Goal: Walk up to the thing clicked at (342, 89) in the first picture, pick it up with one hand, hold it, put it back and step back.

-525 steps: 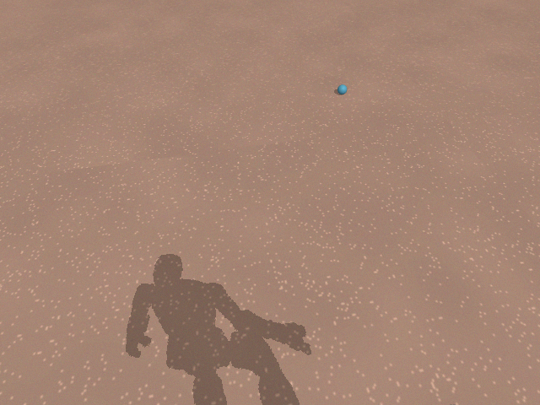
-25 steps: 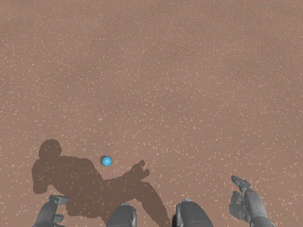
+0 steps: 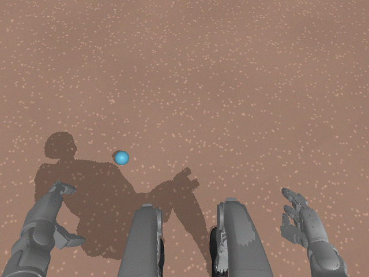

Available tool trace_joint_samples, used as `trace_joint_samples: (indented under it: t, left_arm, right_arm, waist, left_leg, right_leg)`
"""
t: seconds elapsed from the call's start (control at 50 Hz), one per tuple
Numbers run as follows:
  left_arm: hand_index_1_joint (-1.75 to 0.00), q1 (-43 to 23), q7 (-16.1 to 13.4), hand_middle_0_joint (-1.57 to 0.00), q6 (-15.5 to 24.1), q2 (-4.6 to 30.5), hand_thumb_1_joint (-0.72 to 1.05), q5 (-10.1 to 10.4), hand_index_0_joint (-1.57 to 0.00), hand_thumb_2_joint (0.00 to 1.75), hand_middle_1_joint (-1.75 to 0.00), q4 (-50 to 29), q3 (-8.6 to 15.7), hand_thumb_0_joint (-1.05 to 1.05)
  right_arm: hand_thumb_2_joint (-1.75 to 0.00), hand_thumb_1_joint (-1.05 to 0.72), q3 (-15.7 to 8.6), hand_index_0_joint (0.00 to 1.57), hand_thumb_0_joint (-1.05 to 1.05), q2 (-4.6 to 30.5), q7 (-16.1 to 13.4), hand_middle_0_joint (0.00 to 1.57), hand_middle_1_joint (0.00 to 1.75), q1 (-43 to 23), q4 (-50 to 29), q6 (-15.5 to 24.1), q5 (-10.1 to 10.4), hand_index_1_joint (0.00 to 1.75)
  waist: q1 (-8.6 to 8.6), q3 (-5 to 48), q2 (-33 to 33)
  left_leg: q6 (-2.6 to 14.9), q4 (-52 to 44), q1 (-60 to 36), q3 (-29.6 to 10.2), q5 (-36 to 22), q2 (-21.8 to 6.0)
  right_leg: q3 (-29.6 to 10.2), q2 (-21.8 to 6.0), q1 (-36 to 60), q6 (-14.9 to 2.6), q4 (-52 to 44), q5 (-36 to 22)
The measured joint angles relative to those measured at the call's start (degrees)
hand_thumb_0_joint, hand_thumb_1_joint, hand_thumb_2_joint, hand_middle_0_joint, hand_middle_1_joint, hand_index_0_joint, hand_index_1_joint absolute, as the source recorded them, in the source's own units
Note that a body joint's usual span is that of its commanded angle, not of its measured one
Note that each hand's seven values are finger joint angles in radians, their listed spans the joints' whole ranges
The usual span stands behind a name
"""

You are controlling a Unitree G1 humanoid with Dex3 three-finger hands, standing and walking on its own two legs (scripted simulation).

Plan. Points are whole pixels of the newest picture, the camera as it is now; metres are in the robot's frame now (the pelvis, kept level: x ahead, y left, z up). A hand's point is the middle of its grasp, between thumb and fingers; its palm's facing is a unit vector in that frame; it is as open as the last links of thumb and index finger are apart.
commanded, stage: rise first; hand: left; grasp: from above
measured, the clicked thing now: (122, 158) +0.50 +0.27 -0.54
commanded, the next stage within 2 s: none
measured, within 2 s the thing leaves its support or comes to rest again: neither
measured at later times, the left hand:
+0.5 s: hand (84, 181) +0.35 +0.33 -0.31, palm faces -0.50 -0.18 -0.85, open 14.0 cm
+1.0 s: hand (91, 169) +0.41 +0.34 -0.38, palm faces -0.47 -0.02 -0.88, open 14.0 cm
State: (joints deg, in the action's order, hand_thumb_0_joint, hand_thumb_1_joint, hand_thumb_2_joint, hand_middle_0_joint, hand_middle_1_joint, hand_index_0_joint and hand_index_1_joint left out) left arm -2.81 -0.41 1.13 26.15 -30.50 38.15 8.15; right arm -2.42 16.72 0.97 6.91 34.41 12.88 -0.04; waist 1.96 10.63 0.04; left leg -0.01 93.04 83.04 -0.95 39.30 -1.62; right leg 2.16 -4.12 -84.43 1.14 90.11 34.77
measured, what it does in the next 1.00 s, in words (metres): lowers itself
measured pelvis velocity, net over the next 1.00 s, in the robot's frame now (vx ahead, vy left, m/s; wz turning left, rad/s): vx -0.05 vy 0.01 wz -0.09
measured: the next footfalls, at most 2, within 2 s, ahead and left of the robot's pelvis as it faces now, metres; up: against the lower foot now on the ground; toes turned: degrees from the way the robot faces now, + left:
none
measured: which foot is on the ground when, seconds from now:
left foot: down 0.00-1.00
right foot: down 0.00-1.00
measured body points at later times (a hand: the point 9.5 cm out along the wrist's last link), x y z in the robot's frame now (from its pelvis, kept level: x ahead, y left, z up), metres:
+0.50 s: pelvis -0.06 +0.00 -0.18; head +0.17 +0.04 +0.21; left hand +0.37 +0.34 -0.26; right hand +0.03 -0.29 -0.30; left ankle +0.03 +0.12 -0.54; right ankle +0.05 -0.14 -0.54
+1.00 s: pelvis -0.05 +0.01 -0.23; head +0.19 +0.07 +0.14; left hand +0.43 +0.34 -0.33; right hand -0.01 -0.28 -0.33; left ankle +0.03 +0.12 -0.54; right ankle +0.05 -0.14 -0.54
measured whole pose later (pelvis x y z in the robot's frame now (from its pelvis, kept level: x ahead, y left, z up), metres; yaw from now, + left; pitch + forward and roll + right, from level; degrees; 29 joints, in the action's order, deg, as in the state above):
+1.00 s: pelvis -0.05 +0.01 -0.23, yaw -5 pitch +34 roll -9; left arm -53.8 -18.1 24.9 53.0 -78.4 81.2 11.5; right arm 1.7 16.4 8.0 6.8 42.1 -1.4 -9.6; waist 11.6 1.9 -1.4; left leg 1.8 137.0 130.3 -6.1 41.0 0.0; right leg 3.7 -4.8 -127.8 2.4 128.7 34.6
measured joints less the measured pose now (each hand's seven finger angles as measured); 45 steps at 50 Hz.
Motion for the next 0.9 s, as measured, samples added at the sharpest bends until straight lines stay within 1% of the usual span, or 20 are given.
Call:
trace_joint_samples:
  t: [0.06,0.14,0.24,0.34,0.44,0.52,0.6,0.72,0.84,0.9]
  left_arm:
    - [-1.07,-4.97,-0.61,-0.08,3.16,1.67,-0.51,-4.05,-0.09,0.97,-1.09,2.56,0.97,0.0]
    - [-1.08,-11.82,-1.17,-0.08,6.66,4.12,-0.51,-9.19,-0.09,0.98,-1.09,6.52,1.58,0.0]
    - [-1.07,-20.88,-1.93,-0.07,11.2,8.26,-0.51,-15.95,-0.08,0.98,-1.09,13.29,2.72,0.0]
    - [-1.07,-28.53,-2.98,-0.07,15.0,12.86,-0.51,-21.52,-0.08,0.99,-1.09,19.26,3.53,0.0]
    - [-1.06,-33.87,-4.35,-0.07,18.32,16.48,-0.51,-26.75,-0.08,1.0,-1.08,23.67,3.89,0.0]
    - [-1.04,-37.24,-6.36,-0.08,20.66,18.79,-0.51,-30.73,-0.08,1.0,-1.06,27.28,4.31,0.0]
    - [-1.03,-40.24,-9.01,-0.08,22.12,20.75,-0.5,-34.83,-0.09,0.99,-1.04,30.77,4.96,0.0]
    - [-1.01,-44.53,-12.48,-0.08,22.54,23.22,-0.5,-40.51,-0.09,0.99,-1.02,35.65,3.86,0.0]
    - [-1.0,-47.73,-14.91,-0.08,23.29,24.9,-0.5,-44.74,-0.09,0.98,-1.02,39.15,3.02,0.0]
    - [-1.01,-49.02,-15.97,-0.08,23.78,25.64,-0.5,-46.37,-0.09,0.97,-1.03,40.48,2.98,0.0]
  right_arm:
    - [-0.89,-0.86,-0.63,0.2,0.01,0.66,0.55,0.2,0.3,-0.96,1.23,-0.7,0.0,0.3]
    - [-0.89,-0.87,-1.28,0.2,0.01,1.02,1.19,0.2,0.3,-1.75,2.76,-1.86,-0.34,0.3]
    - [-0.89,-0.87,-0.91,0.2,0.01,0.84,2.08,0.2,0.3,-1.59,4.54,-3.6,-1.16,0.3]
    - [-0.9,-0.88,-0.02,0.2,0.01,0.3,2.79,0.2,0.3,-0.82,6.16,-5.33,-2.1,0.3]
    - [-0.9,-0.89,0.77,0.2,0.01,0.02,3.55,0.2,0.3,0.3,7.16,-7.07,-3.12,0.3]
    - [-0.9,-0.9,1.24,0.2,0.01,0.04,4.22,0.2,0.3,0.96,7.64,-8.66,-4.1,0.3]
    - [-0.9,-0.9,1.58,0.2,0.01,0.16,4.87,0.2,0.3,1.5,7.81,-10.29,-5.17,0.3]
    - [-0.91,-0.9,2.15,0.2,0.01,0.13,5.79,0.2,0.3,1.51,8.19,-12.38,-6.54,0.3]
    - [-0.91,-0.91,2.81,0.2,0.01,-0.05,6.47,0.2,0.3,0.94,8.16,-13.61,-7.86,0.3]
    - [-0.91,-0.91,3.31,0.2,0.01,-0.14,6.68,0.2,0.3,0.53,8.06,-13.95,-8.55,0.3]
  waist:
    - [-0.05,0.02,0.18]
    - [-0.11,-0.99,0.69]
    - [0.14,-2.68,0.81]
    - [1.32,-4.53,0.68]
    - [3.02,-6.0,0.49]
    - [4.59,-6.79,0.35]
    - [5.87,-7.06,0.26]
    - [7.31,-7.39,-0.25]
    - [8.33,-7.88,-0.74]
    - [8.79,-8.19,-0.99]
  left_leg:
    - [-0.04,6.02,7.03,-0.2,1.03,0.09]
    - [-0.17,13.06,15.26,-0.75,1.58,0.3]
    - [-0.39,20.64,24.1,-1.73,1.46,0.42]
    - [-0.47,26.83,30.85,-2.89,0.92,0.55]
    - [-0.15,31.47,35.58,-3.84,0.45,0.66]
    - [0.36,34.35,38.23,-4.27,0.37,0.75]
    - [0.96,36.71,40.53,-4.59,0.48,0.91]
    - [1.64,39.32,43.26,-4.47,0.69,1.21]
    - [1.95,41.54,45.39,-4.6,1.04,1.49]
    - [1.95,42.54,46.22,-4.79,1.3,1.6]
  right_leg:
    - [-0.23,-0.14,-7.13,-0.2,6.0,0.93]
    - [-0.21,-0.36,-15.28,-0.57,12.86,1.38]
    - [0.16,-0.44,-23.88,-1.01,19.94,0.99]
    - [0.79,-0.47,-30.09,-1.21,25.23,0.03]
    - [1.34,-0.43,-34.06,-0.91,28.7,-0.96]
    - [1.55,-0.39,-36.09,-0.42,30.74,-1.37]
    - [1.69,-0.41,-37.75,0.11,32.36,-1.42]
    - [1.39,-0.56,-39.91,0.7,34.49,-1.18]
    - [1.32,-0.7,-41.67,1.09,36.43,-0.76]
    - [1.4,-0.72,-42.38,1.19,37.32,-0.51]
